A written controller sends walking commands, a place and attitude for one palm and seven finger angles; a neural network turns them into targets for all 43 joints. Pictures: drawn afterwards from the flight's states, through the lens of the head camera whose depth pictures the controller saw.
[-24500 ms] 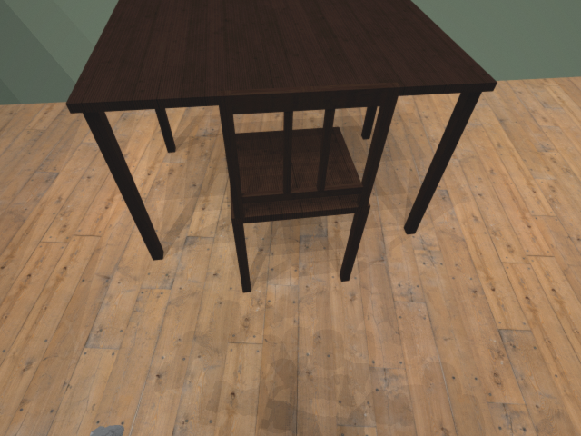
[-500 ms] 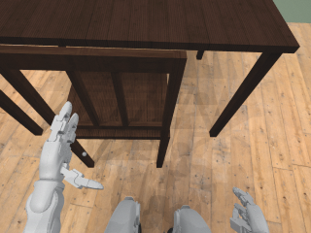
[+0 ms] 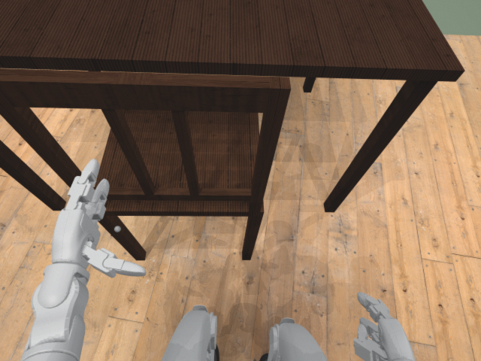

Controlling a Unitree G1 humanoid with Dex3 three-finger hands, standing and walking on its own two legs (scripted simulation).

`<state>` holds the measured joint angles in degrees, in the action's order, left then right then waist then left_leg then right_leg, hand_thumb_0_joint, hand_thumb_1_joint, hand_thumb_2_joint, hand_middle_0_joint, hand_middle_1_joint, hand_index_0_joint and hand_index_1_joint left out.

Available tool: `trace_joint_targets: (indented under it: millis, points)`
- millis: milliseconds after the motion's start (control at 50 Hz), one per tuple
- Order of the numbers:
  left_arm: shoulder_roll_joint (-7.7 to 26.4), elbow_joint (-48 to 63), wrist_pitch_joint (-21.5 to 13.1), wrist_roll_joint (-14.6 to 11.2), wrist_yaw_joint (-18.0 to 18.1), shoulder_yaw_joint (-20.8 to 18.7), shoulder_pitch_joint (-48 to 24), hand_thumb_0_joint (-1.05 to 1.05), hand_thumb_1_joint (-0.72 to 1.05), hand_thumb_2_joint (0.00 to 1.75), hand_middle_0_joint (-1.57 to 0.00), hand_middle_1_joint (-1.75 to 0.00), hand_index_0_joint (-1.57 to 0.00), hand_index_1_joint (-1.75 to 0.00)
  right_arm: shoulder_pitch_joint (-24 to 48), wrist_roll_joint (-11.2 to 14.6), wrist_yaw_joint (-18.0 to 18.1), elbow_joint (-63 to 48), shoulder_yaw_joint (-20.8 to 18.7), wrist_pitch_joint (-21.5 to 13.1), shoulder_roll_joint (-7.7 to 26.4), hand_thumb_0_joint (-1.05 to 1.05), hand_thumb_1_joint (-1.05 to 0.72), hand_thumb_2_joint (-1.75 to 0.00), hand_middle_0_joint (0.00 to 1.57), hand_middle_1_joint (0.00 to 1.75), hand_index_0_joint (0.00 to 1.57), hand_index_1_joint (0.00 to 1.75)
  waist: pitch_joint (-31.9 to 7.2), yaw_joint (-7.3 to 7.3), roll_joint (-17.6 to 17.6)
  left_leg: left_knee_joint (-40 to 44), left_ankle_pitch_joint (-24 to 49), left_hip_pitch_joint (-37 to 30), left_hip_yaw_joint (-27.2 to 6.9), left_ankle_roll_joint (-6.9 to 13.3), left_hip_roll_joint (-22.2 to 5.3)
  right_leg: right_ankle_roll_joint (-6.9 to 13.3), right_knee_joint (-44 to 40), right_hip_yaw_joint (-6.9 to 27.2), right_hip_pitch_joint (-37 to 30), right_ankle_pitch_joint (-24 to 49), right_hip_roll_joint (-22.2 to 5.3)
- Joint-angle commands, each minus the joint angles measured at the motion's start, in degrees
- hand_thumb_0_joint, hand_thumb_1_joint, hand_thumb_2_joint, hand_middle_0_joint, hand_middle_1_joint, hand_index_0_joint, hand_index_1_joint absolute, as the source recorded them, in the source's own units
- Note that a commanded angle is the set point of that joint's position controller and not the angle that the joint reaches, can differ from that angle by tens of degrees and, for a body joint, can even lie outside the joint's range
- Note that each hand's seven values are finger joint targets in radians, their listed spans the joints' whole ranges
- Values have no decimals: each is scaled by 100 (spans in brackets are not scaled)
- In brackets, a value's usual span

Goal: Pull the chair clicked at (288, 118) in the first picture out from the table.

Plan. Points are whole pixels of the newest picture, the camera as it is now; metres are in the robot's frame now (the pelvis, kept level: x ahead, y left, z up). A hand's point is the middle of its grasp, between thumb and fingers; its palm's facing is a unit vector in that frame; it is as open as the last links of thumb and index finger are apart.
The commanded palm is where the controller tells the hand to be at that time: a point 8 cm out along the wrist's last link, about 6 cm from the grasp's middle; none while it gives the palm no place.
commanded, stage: aim the fingers beside a spindle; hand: left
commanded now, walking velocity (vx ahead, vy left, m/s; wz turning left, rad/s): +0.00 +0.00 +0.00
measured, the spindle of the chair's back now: (133, 156) +0.45 +0.22 +0.01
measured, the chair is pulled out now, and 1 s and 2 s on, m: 0.00 0.00 0.00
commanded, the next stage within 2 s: push the fingers through the gap in 1.50 s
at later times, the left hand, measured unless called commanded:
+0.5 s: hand (135, 240) +0.29 +0.17 +0.04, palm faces -0.01 -1.00 -0.01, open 16.9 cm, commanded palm +0.28 +0.25 +0.03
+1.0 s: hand (114, 227) +0.31 +0.22 +0.01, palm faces +0.13 -0.99 -0.04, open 16.9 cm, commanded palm +0.28 +0.25 +0.02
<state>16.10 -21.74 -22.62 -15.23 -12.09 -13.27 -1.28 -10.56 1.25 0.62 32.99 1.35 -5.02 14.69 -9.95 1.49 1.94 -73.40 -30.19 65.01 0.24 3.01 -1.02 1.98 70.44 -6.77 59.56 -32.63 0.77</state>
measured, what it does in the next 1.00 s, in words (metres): stands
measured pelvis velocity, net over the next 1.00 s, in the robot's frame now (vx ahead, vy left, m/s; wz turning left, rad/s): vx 0.00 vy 0.00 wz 0.00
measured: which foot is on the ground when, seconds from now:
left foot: down 0.00-1.00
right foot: down 0.00-1.00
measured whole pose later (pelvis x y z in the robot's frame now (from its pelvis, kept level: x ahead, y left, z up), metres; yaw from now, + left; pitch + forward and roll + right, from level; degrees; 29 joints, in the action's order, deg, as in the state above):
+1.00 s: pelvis +0.00 +0.00 +0.00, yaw +0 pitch +22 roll -4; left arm 16.1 -21.5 -23.1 -13.8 -9.1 -13.7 -1.8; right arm -9.8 0.9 0.3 32.6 1.7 -3.9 14.2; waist -10.0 1.5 1.6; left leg -73.9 -30.2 65.3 0.2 3.0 -1.0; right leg 2.1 71.0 -6.7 59.9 -32.7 0.8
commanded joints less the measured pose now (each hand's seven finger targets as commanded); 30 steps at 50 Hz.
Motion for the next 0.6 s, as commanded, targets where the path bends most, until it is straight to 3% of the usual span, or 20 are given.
trace_joint_targets:
  millis: [0, 20, 60, 80, 100, 140, 180, 220, 280, 320, 360, 400, 440, 480, 520, 580]
  points:
    - [606, 2300, -451, -73, -388, 146, -629, 0, -50, 30, -6, -8, -6, -8, -67, 10, 144, -907, -433, -407, 907, 0, -90, -90, 20, 30, 20, 30, -2493, -7, 474, 1019, 1819, -2291, -487, -136, -10, 26, -1013, 487, -996, 1569, -14]
    - [826, 2908, -639, -41, -214, -13, -541, 0, -50, 30, -6, -8, -6, -8, -113, -38, 138, -927, -444, -462, 872, 0, -90, -90, 20, 30, 20, 30, -2829, -122, 772, 1069, 2270, -2812, -549, -198, -40, 43, -965, 445, -976, 1711, -6]
    - [1104, 3581, -953, 22, 258, -299, -314, 0, -50, 30, -6, -8, -6, -8, -188, -130, 118, -843, -410, -525, 795, 0, -90, -90, 20, 30, 20, 30, -2923, -222, 1025, 1144, 2853, -3265, -622, -340, -74, 65, -896, 380, -822, 1816, 18]
    - [1412, 3513, -1023, 81, 512, -653, -140, 0, -50, 30, -6, -8, -6, -8, -225, -176, 115, -752, -410, -506, 807, 0, -90, -90, 20, 30, 20, 30, -2760, -210, 786, 1127, 2879, -3094, -659, -373, -89, 63, -849, 352, -776, 1829, 62]
    - [1276, 3243, -1053, 165, 688, -677, -79, 0, -50, 30, -6, -8, -6, -8, -164, -187, 94, -715, -389, -466, 738, 0, -90, -90, 20, 30, 20, 30, -2488, -182, 645, 1144, 2818, -2890, -649, -369, -72, 58, -823, 346, -752, 1820, 58]
    - [851, 2289, -964, 289, 833, -486, -217, 0, -50, 30, -6, -8, -6, -8, -17, -182, 53, -600, -361, -368, 702, 0, -90, -90, 20, 30, 20, 30, -1702, 35, 272, 1068, 1993, -2157, -589, -273, -53, 18, -816, 315, -492, 1431, 57]
    - [545, 1082, -700, 353, 693, -308, -64, 0, -50, 30, -6, -8, -6, -8, 15, -146, 25, -533, -348, -256, 770, 0, -90, -90, 20, 30, 20, 30, -1065, 138, -53, 1054, 1204, -1528, -536, -223, 9, 17, -926, 315, -296, 949, 70]
    - [181, 417, -410, 295, 312, 75, -41, 0, -50, 30, -6, -8, -6, -8, 19, -69, 9, -606, -353, -201, 889, 0, -90, -90, 20, 30, 20, 30, -958, 205, -268, 1061, 723, -1251, -491, -189, 25, -2, -1004, 326, -227, 683, 61]
    - [-145, 753, -159, 79, -302, 599, -92, 0, -50, 30, -6, -8, -6, -8, 4, 50, 63, -876, -384, -237, 931, 0, -90, -90, 20, 30, 20, 30, -1501, 158, -88, 1121, 971, -1591, -478, -141, 27, 17, -1100, 392, -610, 930, 26]
    - [151, 1887, -297, 5, -390, 548, -254, 0, -50, 30, -6, -8, -6, -8, -44, 32, 101, -984, -434, -315, 922, 0, -90, -90, 20, 30, 20, 30, -2298, 24, 309, 1121, 1618, -2277, -569, -179, -29, 26, -1014, 387, -794, 1290, -3]
    - [681, 3175, -620, 29, -95, 221, -428, 0, -50, 30, -6, -8, -6, -8, -115, -39, 120, -990, -443, -411, 863, 0, -90, -90, 20, 30, 20, 30, -2848, -128, 807, 1171, 2417, -3097, -690, -283, -86, 51, -941, 358, -798, 1558, 7]
    - [1172, 3832, -895, 114, 419, -285, -162, 0, -50, 30, -6, -8, -6, -8, -203, -144, 111, -890, -424, -444, 813, 0, -90, -90, 20, 30, 20, 30, -2972, -257, 902, 1221, 2951, -3374, -785, -465, -108, 72, -831, 315, -692, 1670, 46]
    - [966, 3396, -999, 229, 837, -379, 180, 0, -50, 30, -6, -8, -6, -8, -126, -183, 66, -788, -387, -404, 676, 0, -90, -90, 20, 30, 20, 30, -2420, -196, 587, 1207, 2839, -2974, -720, -443, -96, 58, -798, 290, -659, 1692, 54]
    - [868, 2392, -883, 366, 1006, -500, 205, 0, -50, 30, -6, -8, -6, -8, -29, -191, 34, -665, -367, -280, 682, 0, -90, -90, 20, 30, 20, 30, -1721, -52, 117, 1089, 2130, -2164, -627, -309, -48, 38, -794, 297, -578, 1498, 73]
    - [415, 1181, -653, 404, 860, -212, 244, 0, -50, 30, -6, -8, -6, -8, 66, -152, -19, -605, -340, -154, 736, 0, -90, -90, 20, 30, 20, 30, -969, 112, -316, 1045, 1077, -1402, -541, -246, 7, 3, -900, 284, -314, 901, 83]
    - [19, 432, -308, 308, 225, 290, 44, 0, -50, 30, -6, -8, -6, -8, 145, -2, -3, -745, -333, -100, 882, 0, -90, -90, 20, 30, 20, 30, -803, 183, -327, 1120, 325, -1057, -469, -165, 68, 15, -1101, 379, -307, 368, 51]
